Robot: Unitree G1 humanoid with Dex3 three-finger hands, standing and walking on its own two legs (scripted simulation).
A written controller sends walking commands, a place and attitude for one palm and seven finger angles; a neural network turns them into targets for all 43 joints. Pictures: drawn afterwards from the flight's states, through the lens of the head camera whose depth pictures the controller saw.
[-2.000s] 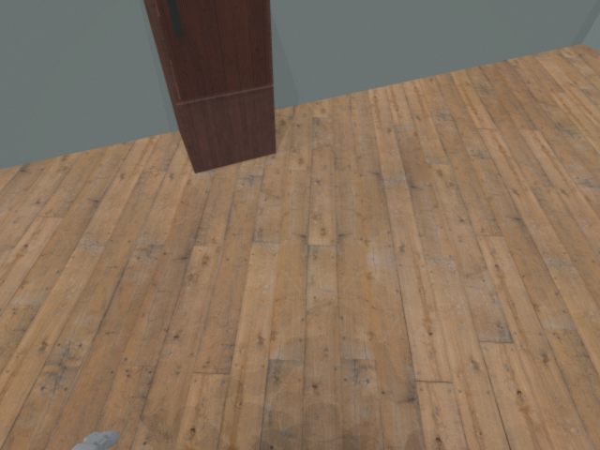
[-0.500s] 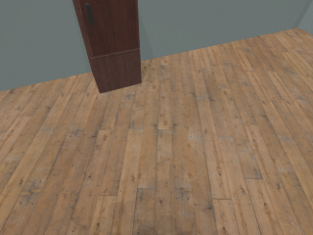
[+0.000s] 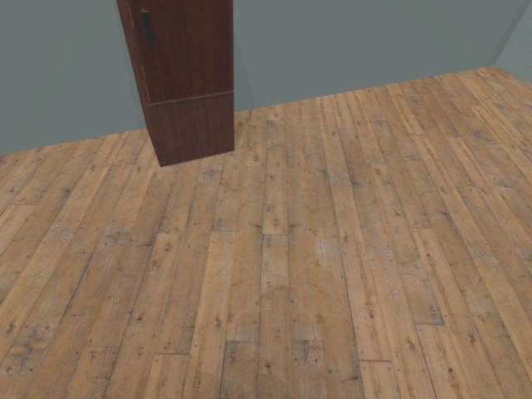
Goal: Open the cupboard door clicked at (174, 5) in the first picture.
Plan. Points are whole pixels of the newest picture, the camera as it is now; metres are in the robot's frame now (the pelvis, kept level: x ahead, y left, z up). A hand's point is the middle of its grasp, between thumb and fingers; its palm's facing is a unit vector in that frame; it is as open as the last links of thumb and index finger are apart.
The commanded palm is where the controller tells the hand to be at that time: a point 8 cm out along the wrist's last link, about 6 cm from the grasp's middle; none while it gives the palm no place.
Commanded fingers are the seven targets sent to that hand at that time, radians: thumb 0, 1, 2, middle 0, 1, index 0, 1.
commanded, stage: walk to a spot facing it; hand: left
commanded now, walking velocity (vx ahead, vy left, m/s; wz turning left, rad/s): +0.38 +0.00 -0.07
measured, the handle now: (146, 26) +1.39 +0.55 +0.00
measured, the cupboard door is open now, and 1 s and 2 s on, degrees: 0 0 0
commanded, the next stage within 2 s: turn to face it in 1.36 s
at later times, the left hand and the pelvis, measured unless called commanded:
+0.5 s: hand (208, 323) +0.30 +0.12 -0.16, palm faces -0.02 -0.98 -0.20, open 7.4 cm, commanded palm none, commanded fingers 0.00 0.90 0.90 -0.20 -0.30 -0.20 -0.30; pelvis +0.20 -0.05 +0.00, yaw +0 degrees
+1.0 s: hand (196, 290) +0.37 +0.17 -0.17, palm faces +0.10 -0.99 -0.13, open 7.4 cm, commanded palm none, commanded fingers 0.00 0.90 0.90 -0.20 -0.30 -0.20 -0.30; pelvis +0.43 +0.00 +0.01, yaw +0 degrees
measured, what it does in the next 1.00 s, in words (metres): walks ahead: right foot, then left foot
